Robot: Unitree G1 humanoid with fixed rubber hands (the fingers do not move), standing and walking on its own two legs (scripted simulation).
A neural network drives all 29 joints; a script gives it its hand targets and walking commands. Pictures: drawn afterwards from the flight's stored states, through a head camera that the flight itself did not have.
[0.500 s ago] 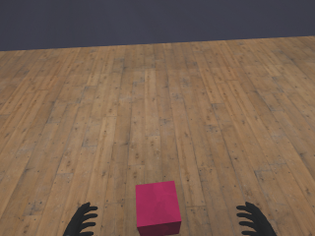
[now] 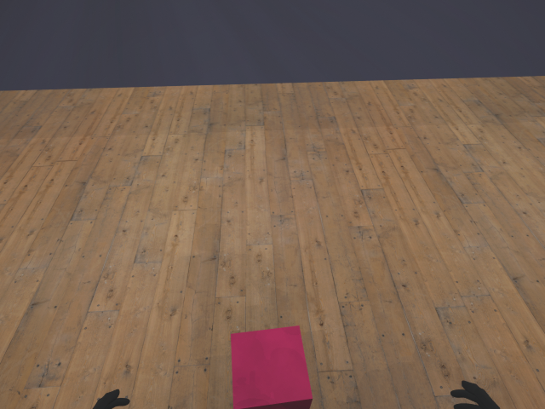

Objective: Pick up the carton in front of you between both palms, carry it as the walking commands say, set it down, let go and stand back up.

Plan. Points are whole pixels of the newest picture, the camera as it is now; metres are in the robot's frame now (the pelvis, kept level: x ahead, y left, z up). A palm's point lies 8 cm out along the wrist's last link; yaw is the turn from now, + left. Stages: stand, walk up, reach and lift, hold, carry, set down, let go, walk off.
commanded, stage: stand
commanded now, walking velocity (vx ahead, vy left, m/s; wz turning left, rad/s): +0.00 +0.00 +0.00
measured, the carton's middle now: (269, 378) +0.38 +0.03 -0.65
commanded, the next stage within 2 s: none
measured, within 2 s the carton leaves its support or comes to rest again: neither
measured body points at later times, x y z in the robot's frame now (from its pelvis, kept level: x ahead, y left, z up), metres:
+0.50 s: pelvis -0.01 +0.00 +0.01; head -0.02 +0.00 +0.46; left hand +0.10 +0.30 -0.11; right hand +0.11 -0.30 -0.10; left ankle -0.04 +0.11 -0.74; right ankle -0.03 -0.13 -0.74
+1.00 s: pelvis -0.03 +0.00 +0.01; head -0.03 +0.00 +0.46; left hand +0.07 +0.31 -0.11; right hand +0.08 -0.31 -0.10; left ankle -0.04 +0.11 -0.74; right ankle -0.03 -0.13 -0.74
